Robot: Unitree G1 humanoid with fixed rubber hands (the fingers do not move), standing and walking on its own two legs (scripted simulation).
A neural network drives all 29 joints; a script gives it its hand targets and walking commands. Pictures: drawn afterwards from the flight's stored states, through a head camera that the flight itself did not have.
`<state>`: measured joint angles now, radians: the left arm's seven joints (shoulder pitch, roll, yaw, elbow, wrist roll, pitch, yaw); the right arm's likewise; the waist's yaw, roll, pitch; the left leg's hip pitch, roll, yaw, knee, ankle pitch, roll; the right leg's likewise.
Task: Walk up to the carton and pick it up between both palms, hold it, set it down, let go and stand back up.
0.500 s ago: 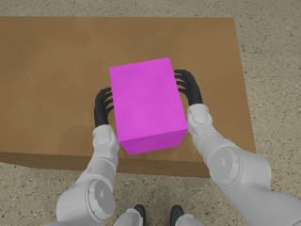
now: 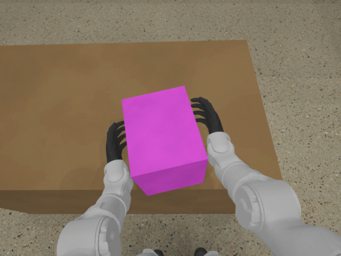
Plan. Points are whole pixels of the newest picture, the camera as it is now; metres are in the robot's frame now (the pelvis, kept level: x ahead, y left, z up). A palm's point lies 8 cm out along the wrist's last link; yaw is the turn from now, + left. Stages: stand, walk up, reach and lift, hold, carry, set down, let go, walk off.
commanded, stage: reach and lift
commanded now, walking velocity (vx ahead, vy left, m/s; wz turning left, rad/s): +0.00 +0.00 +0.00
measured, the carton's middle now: (164, 143) +0.39 +0.04 -0.06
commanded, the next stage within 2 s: none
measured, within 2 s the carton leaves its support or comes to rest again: neither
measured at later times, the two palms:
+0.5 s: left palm (106, 130) +0.36 +0.15 +0.08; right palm (230, 97) +0.40 -0.10 +0.13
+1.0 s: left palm (99, 116) +0.37 +0.15 +0.12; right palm (236, 103) +0.38 -0.10 +0.14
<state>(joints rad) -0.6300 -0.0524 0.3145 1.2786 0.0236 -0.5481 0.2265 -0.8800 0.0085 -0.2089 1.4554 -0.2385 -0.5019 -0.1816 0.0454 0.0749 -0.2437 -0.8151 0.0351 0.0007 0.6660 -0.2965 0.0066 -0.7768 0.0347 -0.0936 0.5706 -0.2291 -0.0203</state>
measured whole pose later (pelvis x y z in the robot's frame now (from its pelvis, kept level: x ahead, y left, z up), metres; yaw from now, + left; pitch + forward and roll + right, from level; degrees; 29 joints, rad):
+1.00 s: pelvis -0.02 +0.00 +0.03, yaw +1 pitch +2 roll -1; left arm -0.65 -0.10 0.37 0.71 0.27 0.13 0.13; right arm -0.77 0.05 -0.18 0.96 0.00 -0.03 -0.18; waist -0.01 -0.01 -0.05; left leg -0.22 0.00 0.03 0.36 -0.18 0.02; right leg -0.20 0.02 -0.06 0.29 -0.13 -0.02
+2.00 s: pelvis -0.03 +0.01 +0.03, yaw +2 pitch -8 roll -1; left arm -0.62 -0.12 0.28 0.23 0.41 0.57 0.01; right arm -0.65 0.08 -0.10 0.63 0.09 0.16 -0.22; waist -0.09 -0.07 0.10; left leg -0.03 -0.01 0.01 0.35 -0.18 0.03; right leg 0.01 0.01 -0.08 0.26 -0.13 -0.01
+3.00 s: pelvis -0.04 +0.01 +0.03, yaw +3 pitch -11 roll -1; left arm -0.64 -0.12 0.29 0.09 0.45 0.72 -0.02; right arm -0.69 0.08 -0.07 0.55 0.13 0.23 -0.24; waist -0.08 -0.06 0.11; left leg 0.01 -0.01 0.00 0.35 -0.17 0.03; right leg 0.05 0.00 -0.09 0.27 -0.13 -0.01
